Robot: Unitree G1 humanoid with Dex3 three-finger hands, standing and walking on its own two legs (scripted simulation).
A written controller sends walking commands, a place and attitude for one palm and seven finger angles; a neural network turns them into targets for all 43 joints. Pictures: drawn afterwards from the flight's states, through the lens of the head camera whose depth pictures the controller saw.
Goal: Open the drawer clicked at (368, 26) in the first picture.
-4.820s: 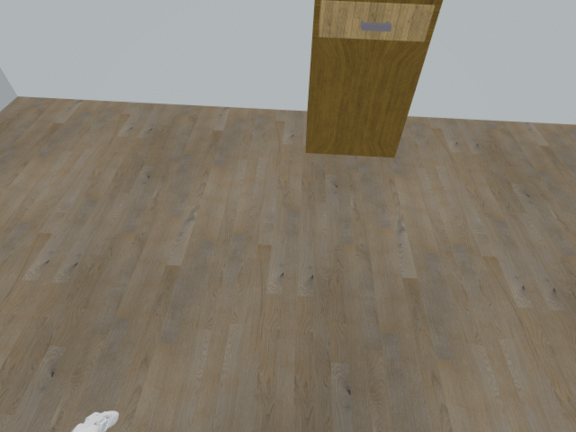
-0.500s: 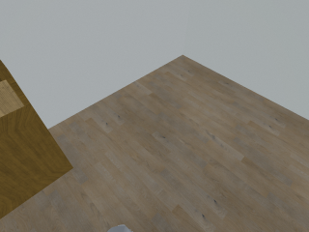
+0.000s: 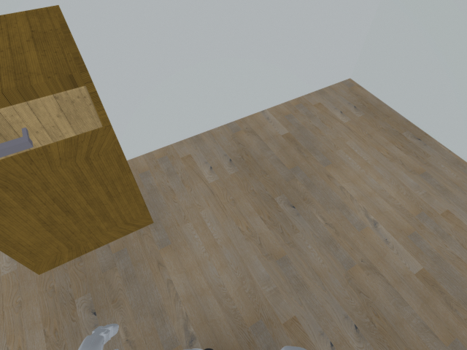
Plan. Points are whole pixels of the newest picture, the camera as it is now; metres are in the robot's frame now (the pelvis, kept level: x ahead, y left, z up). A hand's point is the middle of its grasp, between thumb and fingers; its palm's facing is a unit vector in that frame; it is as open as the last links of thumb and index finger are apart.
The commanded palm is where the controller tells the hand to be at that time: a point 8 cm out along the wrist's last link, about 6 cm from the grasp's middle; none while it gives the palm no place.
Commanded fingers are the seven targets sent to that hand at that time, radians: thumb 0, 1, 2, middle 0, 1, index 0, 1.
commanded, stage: turn to face it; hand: left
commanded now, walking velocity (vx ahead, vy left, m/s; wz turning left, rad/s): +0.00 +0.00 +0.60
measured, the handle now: (3, 143) +0.58 +0.60 -0.06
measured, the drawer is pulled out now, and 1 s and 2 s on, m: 0.00 0.00 0.00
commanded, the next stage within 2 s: take the last steps up to it in 0.74 s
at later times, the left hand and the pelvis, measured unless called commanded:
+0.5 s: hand out of the picture -0.06 +0.18 -0.17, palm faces +0.36 -0.90 -0.26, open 7.4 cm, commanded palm none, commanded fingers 0.00 0.90 0.90 -0.20 -0.30 -0.20 -0.30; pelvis -0.03 -0.03 -0.01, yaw +20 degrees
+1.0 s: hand out of the picture -0.07 +0.16 -0.15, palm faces +0.50 -0.82 -0.27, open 7.3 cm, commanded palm none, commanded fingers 0.00 0.90 0.90 -0.20 -0.30 -0.20 -0.30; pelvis -0.03 -0.04 +0.00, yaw +28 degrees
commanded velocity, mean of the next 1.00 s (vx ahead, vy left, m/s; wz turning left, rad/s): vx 0.05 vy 0.01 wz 0.37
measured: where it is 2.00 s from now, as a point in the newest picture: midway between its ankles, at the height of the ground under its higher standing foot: outside the picture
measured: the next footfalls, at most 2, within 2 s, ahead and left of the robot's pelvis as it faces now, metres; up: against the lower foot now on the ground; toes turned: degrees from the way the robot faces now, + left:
right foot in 0.10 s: +0.04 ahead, -0.16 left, +0.00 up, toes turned +2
left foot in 0.52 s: -0.06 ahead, +0.10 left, +0.00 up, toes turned +26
